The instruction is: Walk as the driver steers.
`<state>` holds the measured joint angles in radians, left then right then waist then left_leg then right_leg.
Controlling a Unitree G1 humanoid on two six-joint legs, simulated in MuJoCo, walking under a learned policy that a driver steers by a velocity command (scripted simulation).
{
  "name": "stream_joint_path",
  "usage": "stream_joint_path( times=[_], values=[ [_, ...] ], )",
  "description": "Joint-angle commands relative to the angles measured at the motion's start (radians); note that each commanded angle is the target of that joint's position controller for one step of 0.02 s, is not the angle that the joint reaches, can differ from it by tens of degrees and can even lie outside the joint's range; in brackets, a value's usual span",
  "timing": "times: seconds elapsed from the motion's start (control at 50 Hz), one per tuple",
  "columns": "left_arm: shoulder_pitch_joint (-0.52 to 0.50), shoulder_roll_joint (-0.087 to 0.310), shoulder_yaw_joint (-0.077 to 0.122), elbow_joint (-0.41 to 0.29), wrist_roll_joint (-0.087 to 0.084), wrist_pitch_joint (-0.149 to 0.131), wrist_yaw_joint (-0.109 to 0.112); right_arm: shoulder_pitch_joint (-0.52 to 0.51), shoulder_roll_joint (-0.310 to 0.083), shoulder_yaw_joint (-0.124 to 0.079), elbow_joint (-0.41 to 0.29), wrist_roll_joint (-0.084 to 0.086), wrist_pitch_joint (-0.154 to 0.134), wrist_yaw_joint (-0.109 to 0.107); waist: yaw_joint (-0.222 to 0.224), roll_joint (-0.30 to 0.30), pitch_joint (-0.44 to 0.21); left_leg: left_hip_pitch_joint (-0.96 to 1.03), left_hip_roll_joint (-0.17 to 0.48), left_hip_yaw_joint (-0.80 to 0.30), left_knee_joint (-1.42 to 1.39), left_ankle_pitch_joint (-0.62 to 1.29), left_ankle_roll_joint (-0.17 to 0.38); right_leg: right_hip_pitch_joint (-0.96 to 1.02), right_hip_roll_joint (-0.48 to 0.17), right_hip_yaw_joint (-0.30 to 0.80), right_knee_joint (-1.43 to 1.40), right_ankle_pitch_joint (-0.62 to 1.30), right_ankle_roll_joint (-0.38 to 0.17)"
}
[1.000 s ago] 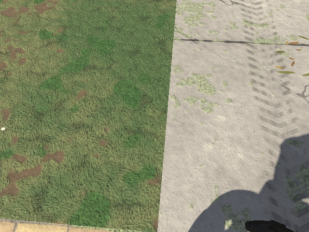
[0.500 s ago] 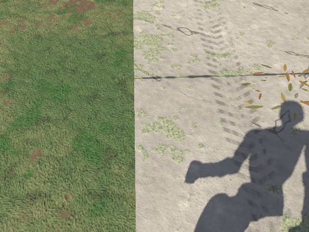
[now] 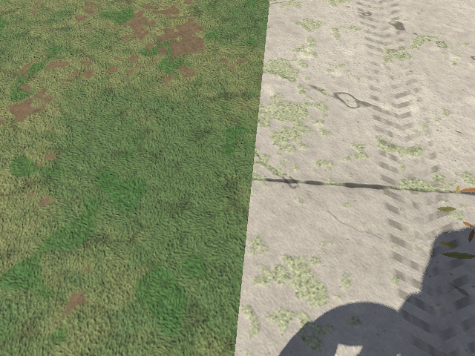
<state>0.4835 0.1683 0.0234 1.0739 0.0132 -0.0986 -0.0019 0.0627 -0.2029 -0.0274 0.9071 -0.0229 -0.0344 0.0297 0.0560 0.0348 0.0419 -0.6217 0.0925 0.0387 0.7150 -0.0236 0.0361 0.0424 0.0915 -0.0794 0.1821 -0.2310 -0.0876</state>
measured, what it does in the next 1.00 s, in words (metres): walks ahead: left foot, then right foot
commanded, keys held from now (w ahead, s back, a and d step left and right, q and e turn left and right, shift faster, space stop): w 0.58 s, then w+q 0.42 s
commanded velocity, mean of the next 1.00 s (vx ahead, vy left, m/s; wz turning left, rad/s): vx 0.50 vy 0.00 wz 0.13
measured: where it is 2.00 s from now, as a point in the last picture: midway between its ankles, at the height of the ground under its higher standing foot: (256, 280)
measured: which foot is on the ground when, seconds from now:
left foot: up 0.00-0.14, down 0.16-0.74, up 0.76-1.00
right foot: down 0.00-0.16, up 0.18-0.70, down 0.72-1.00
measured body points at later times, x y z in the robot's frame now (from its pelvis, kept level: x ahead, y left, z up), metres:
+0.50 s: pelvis +0.26 +0.05 +0.00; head +0.28 +0.06 +0.45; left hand +0.39 +0.28 -0.13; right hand +0.19 -0.19 -0.14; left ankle +0.21 +0.11 -0.74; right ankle +0.39 -0.11 -0.68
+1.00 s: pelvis +0.52 +0.00 +0.00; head +0.54 +0.00 +0.45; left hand +0.48 +0.25 -0.14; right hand +0.65 -0.24 -0.14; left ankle +0.57 +0.16 -0.66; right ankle +0.51 -0.07 -0.74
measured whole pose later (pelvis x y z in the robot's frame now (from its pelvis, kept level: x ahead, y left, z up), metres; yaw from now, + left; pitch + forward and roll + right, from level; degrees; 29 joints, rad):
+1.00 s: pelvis +0.52 +0.00 +0.00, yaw +10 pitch +0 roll -1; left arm 0.36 0.20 0.06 1.01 0.02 -0.11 0.01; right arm 0.21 -0.23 -0.08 0.94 -0.03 -0.01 0.03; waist 0.01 0.04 0.04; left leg -0.64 0.09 0.00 1.06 -0.14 0.07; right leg -0.08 0.02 -0.22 0.29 -0.21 -0.07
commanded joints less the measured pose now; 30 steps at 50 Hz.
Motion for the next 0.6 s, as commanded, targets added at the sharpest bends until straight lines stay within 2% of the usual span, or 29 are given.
stream_joint_path(
  times=[0.02, 0.06, 0.1, 0.12, 0.14, 0.16, 0.18, 0.2, 0.22, 0.24, 0.26, 0.28, 0.3, 0.34, 0.36, 0.4, 0.5, 0.6],
  values=[
    [0.074, 0.134, 0.021, -0.013, 0.007, -0.006, 0.011, -0.121, -0.049, -0.003, -0.084, 0.003, -0.015, -0.002, 0.002, -0.103, 0.075, -0.021, -0.031, 0.033, -0.075, 0.003, 0.015, 0.005, -0.295, 0.139, -0.034, 0.443, -0.113],
    [0.077, 0.143, 0.024, -0.004, 0.013, -0.002, 0.018, -0.139, -0.059, -0.007, -0.098, 0.002, -0.022, -0.003, -0.004, -0.102, 0.080, -0.014, -0.041, 0.032, -0.114, -0.057, 0.038, 0.066, -0.321, 0.141, 0.004, 0.509, -0.114],
    [0.045, 0.155, 0.028, -0.003, 0.016, 0.001, 0.023, -0.078, -0.069, -0.016, -0.086, 0.002, -0.032, -0.009, -0.044, -0.107, 0.052, 0.107, -0.080, 0.051, -0.166, -0.134, 0.070, 0.076, -0.322, 0.116, 0.099, 0.705, -0.095],
    [0.031, 0.164, 0.030, -0.003, 0.015, 0.003, 0.023, 0.019, -0.081, -0.025, -0.054, 0.001, -0.039, -0.016, -0.084, -0.108, 0.003, 0.234, -0.114, 0.065, -0.197, -0.152, 0.089, 0.067, -0.310, 0.101, 0.210, 0.825, -0.082],
    [0.014, 0.162, 0.029, -0.005, 0.010, 0.006, 0.021, 0.189, -0.101, -0.039, 0.005, -0.006, -0.048, -0.025, -0.153, -0.078, -0.083, 0.442, -0.134, 0.073, -0.255, -0.112, 0.114, 0.005, -0.270, 0.065, 0.397, 0.825, -0.061],
    [0.002, 0.139, 0.019, -0.035, 0.000, 0.003, 0.017, 0.373, -0.173, -0.062, 0.047, -0.031, -0.057, -0.037, -0.216, -0.015, -0.201, 0.713, 0.039, -0.115, -0.263, -0.177, 0.168, -0.200, -0.227, 0.036, 0.668, 0.549, -0.040],
    [0.118, 0.035, 0.001, -0.052, -0.039, 0.004, 0.006, 0.449, -0.273, -0.088, 0.057, -0.041, -0.053, -0.036, -0.174, 0.212, -0.331, 0.987, 0.339, -0.613, -0.360, -0.243, 0.321, -0.568, -0.036, -0.022, 1.067, -0.173, 0.009],
    [0.050, 0.140, 0.030, -0.044, -0.009, 0.007, 0.009, 0.378, -0.224, -0.081, 0.051, 0.003, -0.037, -0.027, -0.163, 0.070, -0.285, 0.906, 0.307, -0.694, -0.446, -0.301, 0.309, -0.668, -0.053, 0.118, 1.155, -0.257, -0.007],
    [-0.043, 0.140, 0.035, -0.078, -0.004, 0.005, 0.005, 0.260, -0.174, -0.066, 0.033, 0.012, -0.037, -0.024, -0.117, 0.037, -0.126, 0.760, 0.272, -0.520, -0.463, -0.289, 0.273, -0.706, -0.108, 0.125, 1.137, -0.162, -0.013],
    [-0.092, 0.124, 0.033, -0.088, -0.002, 0.001, 0.002, 0.205, -0.116, -0.051, 0.027, 0.009, -0.045, -0.019, -0.095, -0.008, -0.060, 0.636, 0.228, -0.419, -0.500, -0.189, 0.243, -0.672, -0.140, 0.125, 1.081, -0.095, -0.011],
    [-0.103, 0.108, 0.035, -0.087, 0.008, 0.010, -0.001, 0.192, -0.085, -0.042, 0.036, 0.009, -0.053, -0.021, -0.064, -0.005, -0.022, 0.552, 0.181, -0.334, -0.521, -0.114, 0.206, -0.625, -0.164, 0.122, 1.026, -0.067, -0.005],
    [-0.082, 0.087, 0.032, -0.083, 0.021, 0.024, -0.006, 0.196, -0.052, -0.032, 0.052, 0.011, -0.059, -0.025, -0.036, 0.013, -0.014, 0.492, 0.144, -0.267, -0.540, -0.067, 0.179, -0.572, -0.178, 0.119, 0.984, -0.053, 0.006],
    [-0.072, 0.070, 0.031, -0.078, 0.024, 0.036, -0.012, 0.222, -0.047, -0.028, 0.067, 0.010, -0.066, -0.027, -0.026, 0.019, -0.017, 0.472, 0.130, -0.235, -0.548, -0.021, 0.174, -0.545, -0.176, 0.110, 0.964, -0.046, 0.015],
    [-0.101, 0.065, 0.032, -0.091, 0.028, 0.052, -0.021, 0.275, -0.073, -0.031, 0.091, 0.014, -0.078, -0.030, -0.016, 0.017, -0.007, 0.464, 0.115, -0.191, -0.565, 0.046, 0.178, -0.568, -0.181, 0.090, 0.926, -0.017, 0.030],
    [-0.141, 0.068, 0.033, -0.105, 0.028, 0.057, -0.023, 0.293, -0.088, -0.034, 0.097, 0.014, -0.079, -0.031, -0.017, 0.017, 0.006, 0.464, 0.111, -0.175, -0.581, 0.041, 0.180, -0.600, -0.189, 0.082, 0.898, 0.014, 0.038],
    [-0.238, 0.078, 0.033, -0.139, 0.025, 0.063, -0.025, 0.331, -0.093, -0.032, 0.107, 0.013, -0.078, -0.031, -0.035, 0.017, 0.035, 0.481, 0.102, -0.156, -0.606, 0.037, 0.177, -0.669, -0.204, 0.068, 0.824, 0.084, 0.053],
    [-0.432, 0.069, 0.020, -0.202, 0.010, 0.059, -0.028, 0.420, -0.088, -0.023, 0.128, 0.012, -0.075, -0.033, -0.084, 0.022, 0.061, 0.552, 0.083, -0.104, -0.609, 0.131, 0.158, -0.691, -0.187, 0.029, 0.579, 0.213, 0.067],
    [-0.556, 0.081, 0.017, -0.250, 0.009, 0.049, -0.025, 0.502, -0.090, -0.022, 0.160, 0.001, -0.068, -0.043, -0.122, 0.030, 0.081, 0.694, 0.119, -0.106, -0.552, 0.244, 0.170, -0.698, -0.155, 0.011, 0.447, 0.187, 0.039]
  ],
)
Keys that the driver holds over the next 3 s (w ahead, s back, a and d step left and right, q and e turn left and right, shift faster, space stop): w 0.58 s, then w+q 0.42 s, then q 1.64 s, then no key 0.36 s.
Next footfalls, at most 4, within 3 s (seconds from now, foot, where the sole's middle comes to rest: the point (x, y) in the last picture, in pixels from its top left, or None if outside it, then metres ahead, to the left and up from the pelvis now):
0.16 left None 0.25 0.11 -0.78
0.72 right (291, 334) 0.55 -0.07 -0.78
1.22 left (218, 265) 0.76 0.15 -0.78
1.88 right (273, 255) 0.80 -0.02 -0.78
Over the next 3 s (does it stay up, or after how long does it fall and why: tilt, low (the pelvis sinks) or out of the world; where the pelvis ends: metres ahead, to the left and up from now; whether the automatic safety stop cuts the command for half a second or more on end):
stays up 0.71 0.04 0.00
